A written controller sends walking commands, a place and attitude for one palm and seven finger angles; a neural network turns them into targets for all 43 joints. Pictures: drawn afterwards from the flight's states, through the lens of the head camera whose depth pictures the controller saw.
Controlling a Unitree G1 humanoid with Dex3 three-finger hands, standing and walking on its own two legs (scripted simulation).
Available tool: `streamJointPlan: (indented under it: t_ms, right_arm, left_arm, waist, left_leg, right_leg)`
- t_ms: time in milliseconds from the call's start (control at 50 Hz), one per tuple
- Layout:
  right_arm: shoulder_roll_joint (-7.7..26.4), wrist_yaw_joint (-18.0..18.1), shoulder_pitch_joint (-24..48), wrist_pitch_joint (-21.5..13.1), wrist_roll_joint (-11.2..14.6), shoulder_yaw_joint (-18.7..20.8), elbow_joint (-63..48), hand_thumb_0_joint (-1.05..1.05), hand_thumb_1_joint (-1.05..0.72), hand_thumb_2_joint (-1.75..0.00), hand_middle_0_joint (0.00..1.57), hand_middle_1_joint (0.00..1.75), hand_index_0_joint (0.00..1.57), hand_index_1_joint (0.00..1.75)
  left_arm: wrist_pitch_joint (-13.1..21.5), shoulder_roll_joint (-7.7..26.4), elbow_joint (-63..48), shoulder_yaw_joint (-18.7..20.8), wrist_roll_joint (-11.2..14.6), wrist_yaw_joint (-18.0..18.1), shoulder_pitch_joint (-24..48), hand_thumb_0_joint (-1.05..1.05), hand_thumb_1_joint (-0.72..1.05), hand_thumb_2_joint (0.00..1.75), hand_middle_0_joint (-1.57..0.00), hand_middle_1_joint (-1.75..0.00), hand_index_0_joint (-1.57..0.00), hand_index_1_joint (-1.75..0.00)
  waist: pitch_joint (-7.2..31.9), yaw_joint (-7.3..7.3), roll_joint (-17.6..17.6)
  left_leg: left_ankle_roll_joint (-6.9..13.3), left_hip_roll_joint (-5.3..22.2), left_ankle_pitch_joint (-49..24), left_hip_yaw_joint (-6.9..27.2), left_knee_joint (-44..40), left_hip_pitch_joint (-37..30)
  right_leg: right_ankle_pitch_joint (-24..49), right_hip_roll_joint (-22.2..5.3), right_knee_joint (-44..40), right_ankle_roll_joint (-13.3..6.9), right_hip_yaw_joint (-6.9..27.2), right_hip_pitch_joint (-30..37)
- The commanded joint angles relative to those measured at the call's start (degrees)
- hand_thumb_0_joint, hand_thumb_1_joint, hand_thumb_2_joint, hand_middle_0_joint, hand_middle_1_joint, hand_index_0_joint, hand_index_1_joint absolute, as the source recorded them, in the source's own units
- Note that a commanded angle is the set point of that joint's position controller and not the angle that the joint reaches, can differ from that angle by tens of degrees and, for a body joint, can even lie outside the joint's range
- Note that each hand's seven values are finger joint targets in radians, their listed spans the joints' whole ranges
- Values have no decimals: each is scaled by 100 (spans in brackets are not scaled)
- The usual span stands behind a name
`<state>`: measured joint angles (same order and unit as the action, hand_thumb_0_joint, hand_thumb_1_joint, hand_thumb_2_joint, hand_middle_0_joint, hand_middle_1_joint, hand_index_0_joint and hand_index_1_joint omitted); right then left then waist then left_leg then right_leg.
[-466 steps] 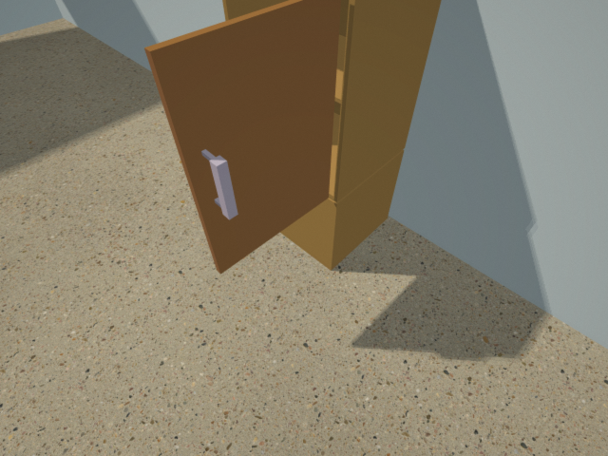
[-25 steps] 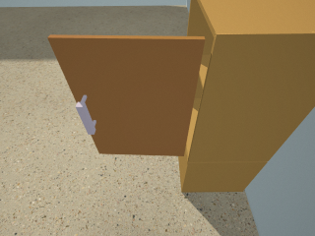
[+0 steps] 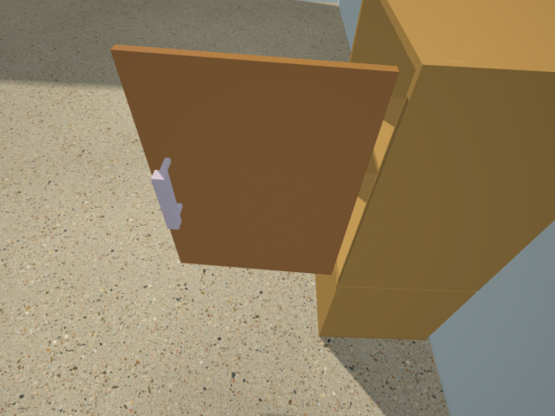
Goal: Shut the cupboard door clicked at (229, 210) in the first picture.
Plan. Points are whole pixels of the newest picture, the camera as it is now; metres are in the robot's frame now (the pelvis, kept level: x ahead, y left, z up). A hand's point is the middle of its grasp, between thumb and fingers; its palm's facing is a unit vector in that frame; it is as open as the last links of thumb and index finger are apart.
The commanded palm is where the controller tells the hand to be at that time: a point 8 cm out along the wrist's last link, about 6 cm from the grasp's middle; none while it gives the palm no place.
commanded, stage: come to a stop and stand still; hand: left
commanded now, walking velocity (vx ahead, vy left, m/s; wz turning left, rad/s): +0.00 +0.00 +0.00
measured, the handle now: (170, 194) +0.51 +0.26 -0.03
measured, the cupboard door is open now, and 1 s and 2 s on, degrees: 87 87 87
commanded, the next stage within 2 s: look again from close up in 0.04 s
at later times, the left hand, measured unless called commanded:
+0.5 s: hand out of the picture +0.02 +0.16 -0.17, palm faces +0.00 -0.96 -0.28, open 7.4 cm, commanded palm none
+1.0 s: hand out of the picture +0.00 +0.13 -0.18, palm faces +0.07 -0.98 -0.19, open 7.4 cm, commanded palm none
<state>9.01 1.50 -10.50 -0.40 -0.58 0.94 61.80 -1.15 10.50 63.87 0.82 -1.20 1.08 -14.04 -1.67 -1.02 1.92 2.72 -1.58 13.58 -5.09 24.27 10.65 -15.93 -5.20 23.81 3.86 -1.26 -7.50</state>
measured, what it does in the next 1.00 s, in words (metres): stands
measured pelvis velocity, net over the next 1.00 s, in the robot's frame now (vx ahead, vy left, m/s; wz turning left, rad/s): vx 0.01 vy -0.05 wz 0.03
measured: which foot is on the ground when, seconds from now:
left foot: down 0.00-1.00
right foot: down 0.00-1.00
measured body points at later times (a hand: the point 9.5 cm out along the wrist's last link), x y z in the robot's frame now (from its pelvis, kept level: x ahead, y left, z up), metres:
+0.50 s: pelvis +0.00 -0.03 -0.01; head +0.01 -0.06 +0.44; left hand +0.02 +0.21 -0.15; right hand +0.02 -0.26 -0.18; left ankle +0.00 +0.08 -0.74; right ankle -0.04 -0.16 -0.74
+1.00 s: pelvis +0.01 -0.05 -0.01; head +0.03 -0.04 +0.44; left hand -0.01 +0.18 -0.17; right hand +0.04 -0.29 -0.16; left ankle +0.00 +0.08 -0.74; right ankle -0.04 -0.16 -0.74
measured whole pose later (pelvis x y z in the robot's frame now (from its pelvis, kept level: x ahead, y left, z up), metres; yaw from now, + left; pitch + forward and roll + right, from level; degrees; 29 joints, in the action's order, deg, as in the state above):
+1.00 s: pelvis +0.01 -0.05 -0.01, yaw +2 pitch -1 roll +0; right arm 11.6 0.8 -14.7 0.9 -0.8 0.4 62.5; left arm 0.6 9.2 61.8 0.5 -1.5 1.3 -18.1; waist -1.9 -1.5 0.4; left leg -0.7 2.6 17.3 -3.9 31.1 12.7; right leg -21.0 -1.5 29.9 -0.5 -4.0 -8.2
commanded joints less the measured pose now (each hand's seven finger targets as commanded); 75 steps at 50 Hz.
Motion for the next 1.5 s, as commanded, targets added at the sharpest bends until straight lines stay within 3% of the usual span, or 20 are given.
streamJointPlan:
  t_ms: [0, 100, 120, 160, 220, 320, 720, 880, 960, 1020, 1060, 1120, 1200, 1220, 1240, 1260, 1280, 1320, 1380, 1480]
  right_arm:
    - [725, 34, -413, -44, -4, 93, -57, 0, -90, -90, 20, 30, 20, 30]
    - [677, 31, -460, -47, -11, 58, 37, 0, -90, -90, 20, 30, 20, 30]
    - [970, -35, -410, -134, 50, 48, -368, 0, -90, -90, 20, 30, 20, 30]
    - [828, -54, -462, -164, -78, 32, -434, 0, -90, -90, 20, 30, 20, 30]
    - [802, -22, -570, -160, -41, -4, -632, 0, -90, -90, 20, 30, 20, 30]
    - [811, -25, -693, -145, -25, -24, -584, 0, -90, -90, 20, 30, 20, 30]
    - [634, -38, -525, -87, -17, -103, -80, 0, -90, -90, 20, 30, 20, 30]
    - [581, -74, -386, 38, -33, -38, -230, 0, -90, -90, 20, 30, 20, 30]
    - [536, -71, -526, 23, -20, 1, -264, 0, -90, -90, 20, 30, 20, 30]
    - [816, -65, -987, -22, -46, 50, -162, 0, -90, -90, 20, 30, 20, 30]
    - [1035, -15, -1270, 8, -65, 90, -138, 0, -90, -90, 20, 30, 20, 30]
    - [983, 11, -1054, 31, -89, 55, -363, 0, -90, -90, 20, 30, 20, 30]
    - [970, 0, -418, 37, -54, 78, -622, 0, -90, -90, 20, 30, 20, 30]
    - [809, -29, -378, 20, 3, 87, -702, 0, -90, -90, 20, 30, 20, 30]
    - [609, -60, -286, 34, 2, 87, -855, 0, -90, -90, 20, 30, 20, 30]
    - [753, -37, -270, 110, -45, 124, -875, 0, -90, -90, 20, 30, 20, 30]
    - [659, -66, -321, 138, -47, 138, -853, 0, -90, -90, 20, 30, 20, 30]
    - [630, -139, -152, 170, -62, 150, -812, 0, -90, -90, 20, 30, 20, 30]
    - [423, -249, -56, 189, -37, 129, -863, 0, -90, -90, 20, 30, 20, 30]
    - [391, -301, -9, 148, 29, 120, -965, 0, -90, -90, 20, 30, 20, 30]
  left_arm:
    - [99, 530, -143, 49, 28, 62, -225, 0, 90, 90, -20, -30, -20, -30]
    - [109, 521, -102, 37, 35, 66, -251, 0, 90, 90, -20, -30, -20, -30]
    - [265, 496, -92, -73, -77, 312, -513, 0, 90, 90, -20, -30, -20, -30]
    - [255, 713, -397, -5, 6, 219, -363, 0, 90, 90, -20, -30, -20, -30]
    - [259, 609, -381, -34, 28, 152, -432, 0, 90, 90, -20, -30, -20, -30]
    - [269, 577, -449, -67, 60, 138, -284, 0, 90, 90, -20, -30, -20, -30]
    - [293, 734, -345, -52, 67, 101, -369, 0, 90, 90, -20, -30, -20, -30]
    - [255, 1026, -374, 155, 14, 118, -672, 0, 90, 90, -20, -30, -20, -30]
    - [215, 996, -444, 254, -16, 141, -645, 0, 90, 90, -20, -30, -20, -30]
    - [131, 762, -567, 226, -17, 128, -506, 0, 90, 90, -20, -30, -20, -30]
    - [70, 454, -709, 160, -29, 122, -275, 0, 90, 90, -20, -30, -20, -30]
    - [37, 369, -804, 150, 3, 107, -157, 0, 90, 90, -20, -30, -20, -30]
    - [127, 285, -569, 182, -13, 75, -896, 0, 90, 90, -20, -30, -20, -30]
    - [191, 652, -492, 245, -47, 119, -1219, 0, 90, 90, -20, -30, -20, -30]
    - [230, 1172, -470, 357, -50, 155, -1423, 0, 90, 90, -20, -30, -20, -30]
    - [251, 1267, -468, 366, 8, 163, -1521, 0, 90, 90, -20, -30, -20, -30]
    - [267, 1221, -544, 358, -15, 181, -1316, 0, 90, 90, -20, -30, -20, -30]
    - [265, 999, -642, 342, -56, 206, -886, 0, 90, 90, -20, -30, -20, -30]
    - [262, 990, -769, 361, -83, 171, -676, 0, 90, 90, -20, -30, -20, -30]
    - [193, 1329, -911, 502, -106, 113, -429, 0, 90, 90, -20, -30, -20, -30]
  waist:
    - [-6, 72, -110]
    - [-141, 65, -207]
    - [-344, 115, -689]
    - [-6, 21, -1502]
    - [375, 74, -863]
    - [82, 132, 258]
    - [-38, 49, -50]
    - [-401, -101, 581]
    - [-393, -48, 536]
    - [-93, 111, -534]
    - [-212, 187, -1685]
    - [-178, 107, -1248]
    - [192, -394, -424]
    - [320, -506, 528]
    - [181, -529, 1612]
    - [259, -515, 953]
    - [152, -390, 680]
    - [-301, -300, 1202]
    - [-254, -191, 1010]
    - [-73, -164, 1062]
  left_leg:
    - [-164, 741, -1359, 736, -529, -279]
    - [-187, 706, -1252, 709, -596, -203]
    - [-284, 858, -2703, 688, 266, -21]
    - [-202, 764, -1810, 863, -69, 171]
    - [-5, 785, -1536, 914, 43, 17]
    - [-12, 700, -1364, 749, 72, 23]
    - [-213, 625, -829, 418, -129, -89]
    - [-334, 371, 440, 30, 737, 771]
    - [-303, 407, 268, -27, 487, 568]
    - [-56, 810, -1483, 384, 185, -432]
    - [658, 1548, -2282, 1300, -370, -617]
    - [1026, 1683, -2762, 1378, -360, -522]
    - [505, 1069, -1972, 628, 463, 375]
    - [137, 617, -767, 221, 1174, 1099]
    - [-244, 44, 1451, -99, 2223, 2130]
    - [-335, 193, 2035, 366, 3028, 2091]
    - [-350, 269, 1830, 554, 3514, 2182]
    - [-377, 410, 1500, 558, 3873, 2538]
    - [-449, 373, 1000, 215, 3252, 2216]
    - [-470, 138, 375, -255, 1510, 1036]
  right_leg:
    - [843, -184, -384, -347, 180, -200]
    - [853, -202, -460, -347, 163, -141]
    - [1171, -192, -91, -362, 278, -548]
    - [217, -49, 254, -551, 76, -277]
    - [294, 17, 286, -562, 32, -253]
    - [825, -100, 227, -525, 135, -402]
    - [1140, -217, -261, -589, 425, -304]
    - [1172, -1029, -652, -1095, 1218, -89]
    - [1790, -1086, -225, -1158, 968, -177]
    - [836, -261, 797, -723, 51, -760]
    - [-1556, 329, 1890, -477, -542, -1496]
    - [-2053, 171, 2773, -585, -340, -1819]
    - [192, 83, 670, -539, -429, -126]
    - [1158, -748, -11, -717, 607, 629]
    - [2762, -2144, -519, -1297, 2253, 1061]
    - [3584, -2547, -552, -1775, 2355, 897]
    - [3299, -2382, -476, -1877, 2019, 624]
    - [3344, -1960, -395, -1665, 1465, 338]
    - [3383, -1426, -260, -1302, 455, 104]
    - [2378, -1206, -6, -1009, 78, -392]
